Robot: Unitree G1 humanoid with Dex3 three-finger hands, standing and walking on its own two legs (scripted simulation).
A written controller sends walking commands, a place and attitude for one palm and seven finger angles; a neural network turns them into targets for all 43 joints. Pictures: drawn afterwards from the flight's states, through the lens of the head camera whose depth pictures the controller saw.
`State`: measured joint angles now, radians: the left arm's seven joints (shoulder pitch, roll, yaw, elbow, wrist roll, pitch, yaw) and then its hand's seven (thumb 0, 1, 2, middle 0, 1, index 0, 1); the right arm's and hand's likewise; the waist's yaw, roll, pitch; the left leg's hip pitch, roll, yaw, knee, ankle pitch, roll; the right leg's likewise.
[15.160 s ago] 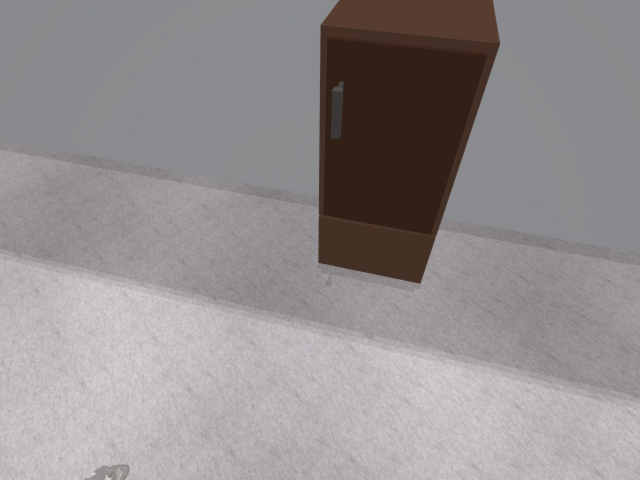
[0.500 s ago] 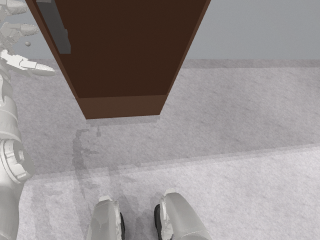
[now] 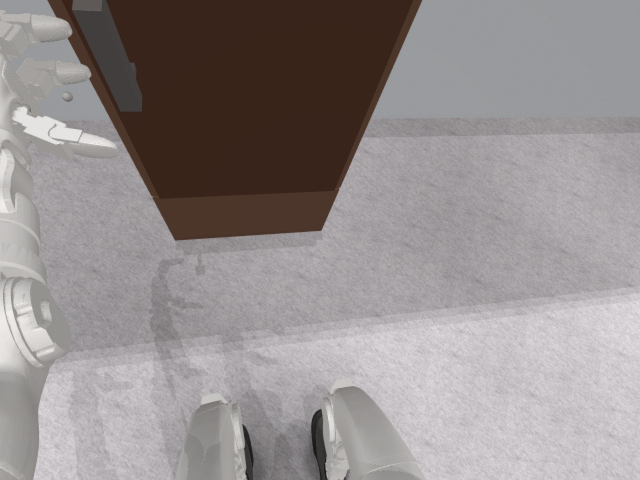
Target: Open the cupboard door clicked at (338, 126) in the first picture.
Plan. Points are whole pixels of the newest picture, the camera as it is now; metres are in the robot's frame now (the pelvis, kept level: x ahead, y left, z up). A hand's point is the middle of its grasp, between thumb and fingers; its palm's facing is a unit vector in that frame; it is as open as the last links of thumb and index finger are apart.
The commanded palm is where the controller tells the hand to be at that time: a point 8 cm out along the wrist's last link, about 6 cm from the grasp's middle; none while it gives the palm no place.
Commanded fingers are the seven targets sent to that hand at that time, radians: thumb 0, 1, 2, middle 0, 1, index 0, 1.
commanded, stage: slide the fingers in behind the handle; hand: left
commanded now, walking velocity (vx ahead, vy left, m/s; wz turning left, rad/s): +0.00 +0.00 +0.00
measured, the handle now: (113, 44) +0.60 +0.17 +0.07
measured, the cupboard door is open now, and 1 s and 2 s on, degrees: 0 0 0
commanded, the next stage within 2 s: close the thumb around the handle in 1.52 s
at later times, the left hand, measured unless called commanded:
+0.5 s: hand (104, 96) +0.54 +0.18 +0.06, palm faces +0.01 -1.00 -0.02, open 14.0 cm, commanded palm +0.52 +0.21 +0.06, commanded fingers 0.00 -0.50 0.30 -0.30 -1.20 -0.30 -1.20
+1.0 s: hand (134, 98) +0.54 +0.15 +0.06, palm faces +0.01 -1.00 -0.02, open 14.0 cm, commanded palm +0.52 +0.18 +0.06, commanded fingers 0.00 -0.50 0.30 -0.30 -1.20 -0.30 -1.20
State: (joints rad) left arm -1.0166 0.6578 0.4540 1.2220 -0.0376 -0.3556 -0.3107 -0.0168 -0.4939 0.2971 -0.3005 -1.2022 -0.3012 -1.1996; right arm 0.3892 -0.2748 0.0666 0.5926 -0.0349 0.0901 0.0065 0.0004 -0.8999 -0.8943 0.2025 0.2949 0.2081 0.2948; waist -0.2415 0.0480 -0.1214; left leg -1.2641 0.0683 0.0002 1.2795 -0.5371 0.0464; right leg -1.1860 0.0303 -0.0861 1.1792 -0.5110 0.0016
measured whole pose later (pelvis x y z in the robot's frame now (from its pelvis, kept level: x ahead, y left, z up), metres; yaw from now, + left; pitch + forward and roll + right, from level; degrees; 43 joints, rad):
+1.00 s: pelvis +0.00 -0.01 +0.00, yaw +1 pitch +28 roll -4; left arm -1.00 0.48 0.35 1.22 -0.04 -0.43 -0.16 -0.02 -0.49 0.30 -0.26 -1.19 -0.30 -1.20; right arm 0.38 -0.26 0.04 0.62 -0.04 0.09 0.04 0.00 -0.90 -0.89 0.20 0.29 0.21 0.29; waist -0.22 0.05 -0.14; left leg -1.22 0.06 0.00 1.26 -0.53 0.03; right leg -1.16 0.02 -0.08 1.19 -0.52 -0.02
